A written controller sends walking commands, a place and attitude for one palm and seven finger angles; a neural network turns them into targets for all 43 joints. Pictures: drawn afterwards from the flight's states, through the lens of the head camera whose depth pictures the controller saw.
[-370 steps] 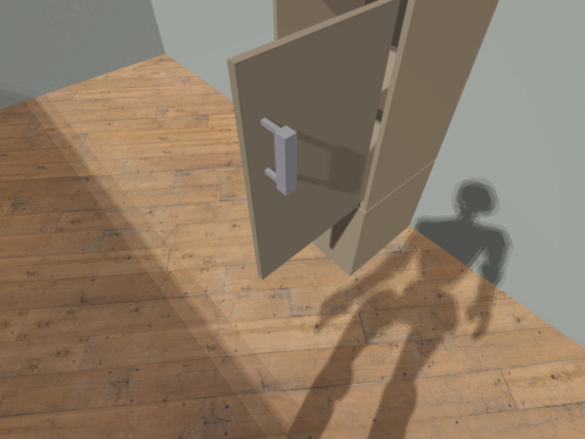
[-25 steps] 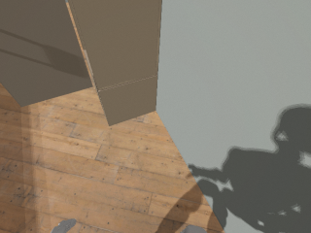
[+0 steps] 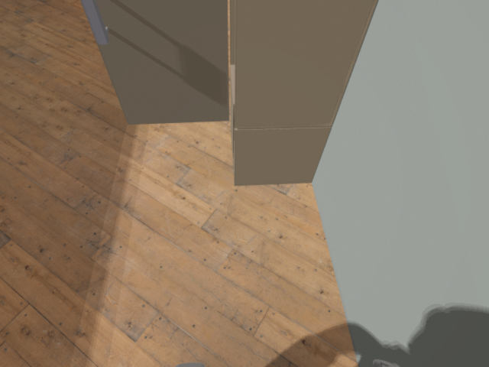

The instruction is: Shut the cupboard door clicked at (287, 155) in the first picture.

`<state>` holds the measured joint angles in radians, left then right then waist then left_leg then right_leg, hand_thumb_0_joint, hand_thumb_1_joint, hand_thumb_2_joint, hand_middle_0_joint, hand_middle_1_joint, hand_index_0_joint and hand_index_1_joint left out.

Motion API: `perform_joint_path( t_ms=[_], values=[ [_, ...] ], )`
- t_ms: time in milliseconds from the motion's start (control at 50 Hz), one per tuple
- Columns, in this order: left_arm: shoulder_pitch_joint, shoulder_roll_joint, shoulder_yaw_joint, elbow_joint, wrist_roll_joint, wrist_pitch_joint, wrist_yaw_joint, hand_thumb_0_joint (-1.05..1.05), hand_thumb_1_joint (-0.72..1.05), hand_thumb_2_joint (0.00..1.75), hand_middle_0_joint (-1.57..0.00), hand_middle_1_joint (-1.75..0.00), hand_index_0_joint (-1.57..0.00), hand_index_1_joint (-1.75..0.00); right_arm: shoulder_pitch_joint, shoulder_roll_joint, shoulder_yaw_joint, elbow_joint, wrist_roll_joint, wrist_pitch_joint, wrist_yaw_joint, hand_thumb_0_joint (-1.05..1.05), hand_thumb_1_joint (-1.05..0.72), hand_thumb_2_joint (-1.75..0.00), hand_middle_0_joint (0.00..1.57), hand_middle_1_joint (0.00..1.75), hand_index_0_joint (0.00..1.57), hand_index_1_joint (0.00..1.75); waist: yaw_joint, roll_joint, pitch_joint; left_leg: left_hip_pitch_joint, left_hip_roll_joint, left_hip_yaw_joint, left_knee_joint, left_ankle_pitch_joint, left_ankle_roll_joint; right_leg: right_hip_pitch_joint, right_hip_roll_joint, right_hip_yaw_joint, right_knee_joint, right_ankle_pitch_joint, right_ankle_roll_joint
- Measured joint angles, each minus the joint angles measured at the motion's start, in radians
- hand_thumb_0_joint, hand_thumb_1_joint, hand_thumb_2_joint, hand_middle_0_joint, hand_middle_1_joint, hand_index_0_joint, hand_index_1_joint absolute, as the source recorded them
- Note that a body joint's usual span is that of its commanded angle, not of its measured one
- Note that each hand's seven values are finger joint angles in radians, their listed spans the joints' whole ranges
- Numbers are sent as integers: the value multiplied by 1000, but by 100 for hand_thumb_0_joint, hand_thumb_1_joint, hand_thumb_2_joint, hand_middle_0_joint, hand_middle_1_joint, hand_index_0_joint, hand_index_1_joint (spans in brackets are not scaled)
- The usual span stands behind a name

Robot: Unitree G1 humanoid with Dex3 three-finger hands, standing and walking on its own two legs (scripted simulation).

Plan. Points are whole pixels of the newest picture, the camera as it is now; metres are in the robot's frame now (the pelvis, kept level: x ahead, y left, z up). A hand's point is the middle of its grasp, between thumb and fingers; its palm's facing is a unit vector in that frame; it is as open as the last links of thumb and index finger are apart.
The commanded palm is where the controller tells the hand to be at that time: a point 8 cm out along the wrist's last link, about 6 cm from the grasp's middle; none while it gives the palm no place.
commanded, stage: turn to face it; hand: left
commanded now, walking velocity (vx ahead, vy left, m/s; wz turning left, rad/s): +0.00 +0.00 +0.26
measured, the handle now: (96, 13) +0.89 +0.46 +0.09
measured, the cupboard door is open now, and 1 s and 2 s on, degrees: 91 91 91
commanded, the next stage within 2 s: take the last steps up to it in 0.14 s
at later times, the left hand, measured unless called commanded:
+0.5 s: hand out of the picture +0.02 +0.17 -0.15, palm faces +0.18 -0.96 -0.23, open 7.4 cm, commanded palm none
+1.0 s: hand out of the picture +0.07 +0.27 -0.17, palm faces +0.23 -0.96 -0.18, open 7.4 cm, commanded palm none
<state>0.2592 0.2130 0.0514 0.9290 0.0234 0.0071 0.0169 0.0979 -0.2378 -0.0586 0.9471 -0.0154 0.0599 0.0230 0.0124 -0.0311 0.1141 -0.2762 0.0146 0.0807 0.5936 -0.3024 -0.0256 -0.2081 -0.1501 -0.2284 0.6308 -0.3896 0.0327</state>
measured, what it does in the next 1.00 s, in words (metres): walks ahead: right foot, then left foot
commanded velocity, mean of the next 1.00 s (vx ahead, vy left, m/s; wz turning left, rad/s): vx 0.23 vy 0.07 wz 0.11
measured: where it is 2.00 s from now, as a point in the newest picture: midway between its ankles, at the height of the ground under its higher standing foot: (208, 288)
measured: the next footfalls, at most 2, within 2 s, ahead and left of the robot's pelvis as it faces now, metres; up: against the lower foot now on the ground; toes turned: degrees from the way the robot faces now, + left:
right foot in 0.40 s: +0.04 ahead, -0.13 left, +0.00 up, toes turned +1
left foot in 0.84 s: +0.16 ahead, +0.20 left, +0.00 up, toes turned +20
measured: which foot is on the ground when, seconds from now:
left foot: down 0.00-0.40, up 0.42-0.82, down 0.84-1.00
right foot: down 0.00-0.00, up 0.02-0.38, down 0.40-0.84, up 0.86-1.00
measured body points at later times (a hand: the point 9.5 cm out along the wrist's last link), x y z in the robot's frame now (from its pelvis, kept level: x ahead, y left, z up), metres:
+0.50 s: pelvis +0.01 -0.01 +0.01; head +0.02 -0.04 +0.46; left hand +0.01 +0.22 -0.13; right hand +0.07 -0.25 -0.16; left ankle -0.01 +0.11 -0.66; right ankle +0.00 -0.13 -0.73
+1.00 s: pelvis +0.12 +0.09 +0.01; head +0.15 +0.11 +0.46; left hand +0.05 +0.32 -0.15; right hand +0.24 -0.12 -0.14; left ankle +0.12 +0.19 -0.73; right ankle +0.11 -0.03 -0.65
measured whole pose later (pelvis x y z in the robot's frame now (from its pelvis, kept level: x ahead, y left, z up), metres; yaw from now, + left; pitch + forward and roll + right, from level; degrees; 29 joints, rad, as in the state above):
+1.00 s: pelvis +0.12 +0.09 +0.01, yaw +9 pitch -1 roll +1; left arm 0.31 0.17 0.06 1.11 0.03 0.00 0.00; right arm 0.18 -0.16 -0.05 1.00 -0.03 -0.07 -0.02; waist 0.03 -0.04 0.07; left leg -0.24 0.02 0.19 0.50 -0.25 0.05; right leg -0.47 -0.12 -0.07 1.15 -0.37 -0.01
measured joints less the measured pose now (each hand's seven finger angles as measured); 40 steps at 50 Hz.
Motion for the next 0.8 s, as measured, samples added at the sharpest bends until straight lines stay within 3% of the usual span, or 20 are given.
perform_joint_path(
  t_ms=[60,120,180,280,380,440,500,560,680,800],
  values=[
    [-3,36,10,31,-6,36,3,0,91,90,-20,-30,-20,-30,-22,16,7,-16,-6,-26,-11,0,-90,-90,20,30,20,30,14,-32,5,-17,-20,3,35,-14,56,-98,9,99,238,-135,20],
    [-21,46,16,60,-6,61,4,1,91,90,-20,-30,-20,-30,-20,27,18,-25,-8,-35,-30,0,-90,-90,20,30,20,30,20,-24,-4,-3,-23,-10,3,-6,66,-177,46,173,400,-126,24],
    [-32,43,16,61,-5,59,-2,1,91,90,-20,-30,-20,-30,-10,36,27,-18,-8,-38,-38,0,-90,-90,20,30,20,30,24,-8,-14,21,-26,-22,-59,33,67,-212,59,199,426,-73,28],
    [-50,22,8,50,-4,50,-6,1,91,90,-20,-30,-20,-30,22,54,34,2,-10,-35,-36,0,-90,-90,20,30,20,30,15,21,-29,39,-24,-46,-111,69,59,-184,73,199,292,-53,26],
    [-46,-12,-3,37,1,19,-19,0,91,90,-20,-30,-20,-30,80,58,26,31,-10,-22,-27,0,-90,-90,20,30,20,30,-1,51,-53,12,-26,-68,-54,40,41,-49,99,167,2,-10,7],
    [-25,-45,-9,36,9,-13,-17,0,91,90,-20,-30,-20,-30,118,39,11,55,-7,-5,-16,0,-90,-90,20,30,20,30,0,73,-59,-77,-39,-89,194,-142,33,-21,97,146,-35,47,-34],
    [24,-76,-16,54,4,-33,-13,0,91,90,-20,-30,-20,-30,135,19,-4,83,-14,8,-1,0,-91,-90,20,30,20,30,-2,81,-65,-177,-31,-86,443,-64,16,34,88,127,-102,63,-37],
    [67,-93,-20,87,1,-46,-11,0,91,90,-20,-30,-20,-30,147,12,-14,93,-15,2,7,1,-91,-90,20,30,20,30,-14,69,-68,-238,5,-71,506,40,-7,94,76,107,-204,101,-28],
    [125,-106,-21,149,6,-68,-11,0,90,90,-20,-30,-20,-30,150,13,-16,105,-12,-7,14,1,-91,-90,20,30,20,30,0,42,-60,-260,56,-37,349,85,-23,176,38,58,-302,110,0],
    [170,-91,-14,199,11,-58,-12,0,90,90,-20,-30,-20,-30,92,36,3,90,-10,-38,20,1,-91,-90,19,30,19,30,37,15,-38,-148,43,24,40,53,10,207,-10,33,-240,25,57]
  ],
)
